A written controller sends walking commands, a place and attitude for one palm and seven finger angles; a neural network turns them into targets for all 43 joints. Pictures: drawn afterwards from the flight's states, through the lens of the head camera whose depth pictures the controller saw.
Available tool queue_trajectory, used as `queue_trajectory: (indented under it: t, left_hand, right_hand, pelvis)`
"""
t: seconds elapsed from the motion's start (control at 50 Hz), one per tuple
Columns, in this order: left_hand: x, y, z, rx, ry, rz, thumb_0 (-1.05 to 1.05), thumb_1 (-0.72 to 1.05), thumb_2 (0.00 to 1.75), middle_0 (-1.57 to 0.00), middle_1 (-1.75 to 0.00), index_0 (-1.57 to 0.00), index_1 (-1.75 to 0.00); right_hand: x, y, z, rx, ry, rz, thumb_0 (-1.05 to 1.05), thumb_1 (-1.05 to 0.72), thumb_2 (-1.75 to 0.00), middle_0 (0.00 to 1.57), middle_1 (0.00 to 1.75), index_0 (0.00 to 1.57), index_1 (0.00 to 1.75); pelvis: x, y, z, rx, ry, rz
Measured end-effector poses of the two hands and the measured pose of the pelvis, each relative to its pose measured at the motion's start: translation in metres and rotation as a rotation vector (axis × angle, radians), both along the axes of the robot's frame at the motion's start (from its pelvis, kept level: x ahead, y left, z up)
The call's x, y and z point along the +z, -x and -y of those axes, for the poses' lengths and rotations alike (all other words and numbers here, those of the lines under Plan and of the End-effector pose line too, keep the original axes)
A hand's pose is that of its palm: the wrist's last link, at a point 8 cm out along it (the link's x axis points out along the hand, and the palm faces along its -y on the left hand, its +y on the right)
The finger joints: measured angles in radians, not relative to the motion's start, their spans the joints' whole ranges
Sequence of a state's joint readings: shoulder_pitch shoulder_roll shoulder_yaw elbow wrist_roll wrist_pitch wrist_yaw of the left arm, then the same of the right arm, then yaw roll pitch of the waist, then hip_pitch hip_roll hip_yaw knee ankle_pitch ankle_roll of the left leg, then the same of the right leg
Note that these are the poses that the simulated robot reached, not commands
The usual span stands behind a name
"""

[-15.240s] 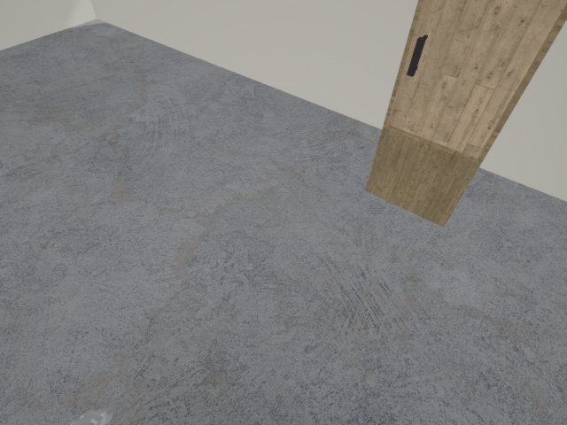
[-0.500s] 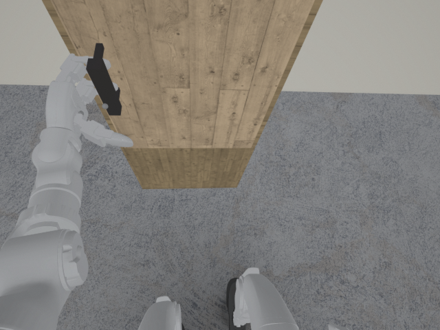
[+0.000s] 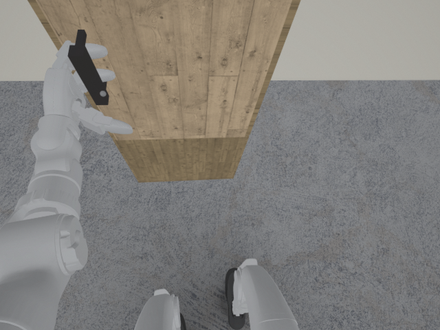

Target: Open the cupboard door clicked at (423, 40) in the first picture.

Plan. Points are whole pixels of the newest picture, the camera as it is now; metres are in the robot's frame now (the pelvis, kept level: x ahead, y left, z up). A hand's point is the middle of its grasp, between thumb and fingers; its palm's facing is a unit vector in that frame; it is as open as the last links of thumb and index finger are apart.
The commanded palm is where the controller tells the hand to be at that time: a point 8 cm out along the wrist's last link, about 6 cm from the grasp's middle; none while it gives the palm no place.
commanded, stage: slide the fingers in behind the handle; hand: left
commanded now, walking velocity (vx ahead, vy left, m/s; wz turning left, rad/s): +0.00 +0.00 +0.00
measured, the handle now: (92, 69) +0.57 +0.17 +0.05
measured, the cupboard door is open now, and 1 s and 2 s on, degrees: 0 0 38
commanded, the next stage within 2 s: close the thumb around the handle in 0.10 s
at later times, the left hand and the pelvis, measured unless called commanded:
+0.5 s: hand (104, 92) +0.52 +0.15 +0.05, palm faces -0.06 -1.00 -0.04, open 11.4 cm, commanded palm +0.49 +0.19 +0.05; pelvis +0.01 +0.00 +0.00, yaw +0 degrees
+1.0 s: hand (105, 92) +0.52 +0.15 +0.05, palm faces -0.04 -1.00 -0.03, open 5.6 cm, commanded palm +0.49 +0.19 +0.05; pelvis +0.01 +0.00 +0.00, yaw +0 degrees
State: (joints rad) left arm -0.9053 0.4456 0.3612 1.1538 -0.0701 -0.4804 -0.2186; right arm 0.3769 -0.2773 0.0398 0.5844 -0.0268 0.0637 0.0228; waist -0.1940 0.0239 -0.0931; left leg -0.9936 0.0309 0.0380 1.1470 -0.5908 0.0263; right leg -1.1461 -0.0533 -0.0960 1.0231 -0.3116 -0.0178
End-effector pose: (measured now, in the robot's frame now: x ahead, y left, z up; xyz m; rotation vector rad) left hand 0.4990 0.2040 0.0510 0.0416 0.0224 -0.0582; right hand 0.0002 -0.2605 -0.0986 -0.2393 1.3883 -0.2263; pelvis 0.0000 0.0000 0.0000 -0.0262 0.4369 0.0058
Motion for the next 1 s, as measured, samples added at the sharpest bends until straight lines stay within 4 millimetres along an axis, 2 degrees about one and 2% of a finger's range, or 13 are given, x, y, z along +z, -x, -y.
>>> queue_trajectory:
  t: [0.24,0.34,0.48,0.82,1.0]
  left_hand:
    - [0.002,-0.001,0.002,-0.001,0.004,0.004,-0.01,-0.5,0.3,-0.3,-1.2,-0.31,-1.21]
    - [0.002,-0.002,0.002,0.0,0.001,0.007,-0.01,-0.43,0.33,-0.31,-1.21,-0.32,-1.23]
    - [0.001,-0.002,0.002,-0.004,0.004,0.005,-0.01,-0.16,0.45,-0.33,-1.24,-0.33,-1.25]
    - [0.001,-0.002,0.002,0.002,-0.001,0.003,0.01,0.71,0.82,-0.39,-1.33,-0.37,-1.33]
    - [0.0,0.0,0.004,0.015,0.01,0.005,0.01,0.75,0.83,-0.39,-1.35,-0.35,-1.35]
  right_hand:
    - [0.0,-0.004,-0.001,0.011,-0.003,0.005,0.01,-0.91,-0.89,0.2,0.3,0.2,0.3]
    - [-0.001,-0.009,-0.002,0.017,-0.006,0.013,0.01,-0.91,-0.89,0.2,0.3,0.2,0.3]
    - [-0.002,-0.016,-0.004,0.017,-0.011,0.019,0.01,-0.91,-0.89,0.2,0.3,0.2,0.3]
    - [0.0,-0.021,-0.005,0.015,-0.014,0.014,0.01,-0.91,-0.89,0.2,0.3,0.2,0.3]
    - [0.0,-0.021,-0.005,0.013,-0.018,0.009,0.01,-0.91,-0.89,0.2,0.3,0.2,0.3]
  pelvis:
    - [0.0,-0.001,0.0,0.002,0.001,-0.003]
    - [0.0,-0.002,-0.001,0.004,0.002,-0.005]
    - [0.001,-0.005,-0.002,0.003,0.003,-0.006]
    - [0.003,-0.012,-0.003,0.007,0.006,-0.004]
    - [0.004,-0.013,-0.002,0.007,0.005,-0.001]
